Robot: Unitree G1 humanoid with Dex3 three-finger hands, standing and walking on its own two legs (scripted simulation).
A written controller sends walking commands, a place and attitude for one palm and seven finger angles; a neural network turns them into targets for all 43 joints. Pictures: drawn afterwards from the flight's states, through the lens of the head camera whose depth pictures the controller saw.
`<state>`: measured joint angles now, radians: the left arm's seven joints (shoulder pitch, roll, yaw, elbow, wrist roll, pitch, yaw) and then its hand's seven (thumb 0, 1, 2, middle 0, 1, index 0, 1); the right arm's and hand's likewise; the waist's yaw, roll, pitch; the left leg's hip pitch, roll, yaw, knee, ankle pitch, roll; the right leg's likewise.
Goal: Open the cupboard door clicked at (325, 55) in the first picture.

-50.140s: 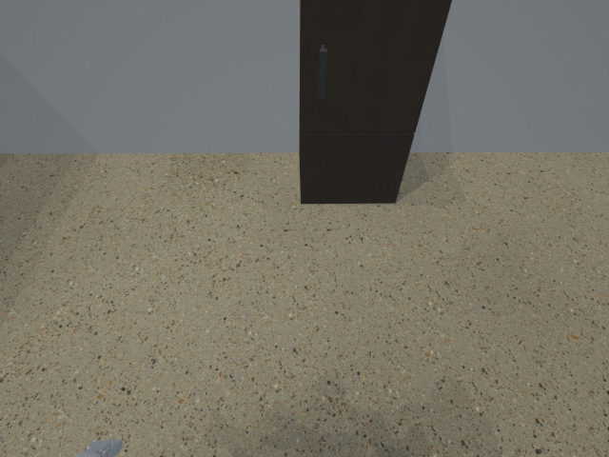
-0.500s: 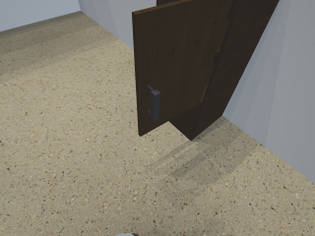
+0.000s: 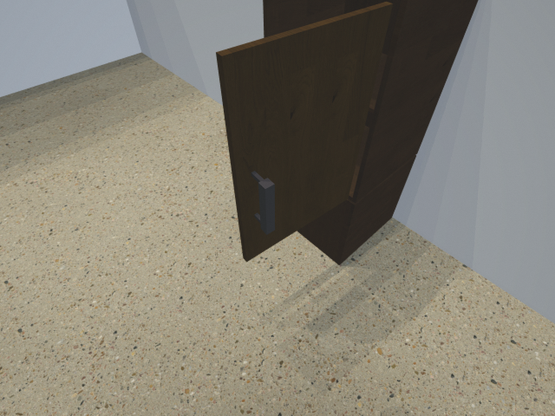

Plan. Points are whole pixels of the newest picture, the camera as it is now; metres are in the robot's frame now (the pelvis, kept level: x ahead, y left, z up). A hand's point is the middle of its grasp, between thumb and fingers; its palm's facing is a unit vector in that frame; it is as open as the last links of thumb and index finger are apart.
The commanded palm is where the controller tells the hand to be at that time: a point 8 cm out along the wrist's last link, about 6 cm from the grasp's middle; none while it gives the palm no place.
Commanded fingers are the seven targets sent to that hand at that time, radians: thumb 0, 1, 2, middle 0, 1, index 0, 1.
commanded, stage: let the arm hang, fingers relaxed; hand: left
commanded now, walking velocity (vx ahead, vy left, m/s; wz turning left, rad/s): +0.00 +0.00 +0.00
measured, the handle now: (261, 202) +0.58 +0.07 -0.10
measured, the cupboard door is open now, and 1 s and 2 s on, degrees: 84 84 84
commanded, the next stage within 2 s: look to check the result in 0.12 s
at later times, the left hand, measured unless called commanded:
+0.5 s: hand out of the picture +0.02 +0.18 -0.17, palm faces +0.02 -0.98 -0.22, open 7.4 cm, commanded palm none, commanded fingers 0.00 0.90 0.90 -0.20 -0.30 -0.20 -0.30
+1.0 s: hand out of the picture +0.05 +0.18 -0.17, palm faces +0.01 -0.97 -0.23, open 7.4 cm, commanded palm none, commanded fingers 0.00 0.90 0.90 -0.20 -0.30 -0.20 -0.30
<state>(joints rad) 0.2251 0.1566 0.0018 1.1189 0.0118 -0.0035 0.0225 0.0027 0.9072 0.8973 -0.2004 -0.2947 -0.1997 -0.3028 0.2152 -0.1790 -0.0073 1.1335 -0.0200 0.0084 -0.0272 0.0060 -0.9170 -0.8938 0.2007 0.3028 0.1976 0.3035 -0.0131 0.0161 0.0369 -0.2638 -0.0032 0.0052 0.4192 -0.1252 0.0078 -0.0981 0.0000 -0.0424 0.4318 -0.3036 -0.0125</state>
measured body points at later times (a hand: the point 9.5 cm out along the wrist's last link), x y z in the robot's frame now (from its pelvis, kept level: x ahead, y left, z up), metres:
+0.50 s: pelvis +0.02 -0.01 +0.00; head +0.04 -0.01 +0.45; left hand +0.02 +0.23 -0.15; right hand +0.04 -0.24 -0.16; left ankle +0.06 +0.11 -0.74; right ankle -0.04 -0.11 -0.74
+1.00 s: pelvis +0.03 -0.01 +0.00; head +0.05 -0.01 +0.45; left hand +0.05 +0.23 -0.15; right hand +0.06 -0.25 -0.15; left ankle +0.06 +0.11 -0.74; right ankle -0.04 -0.11 -0.74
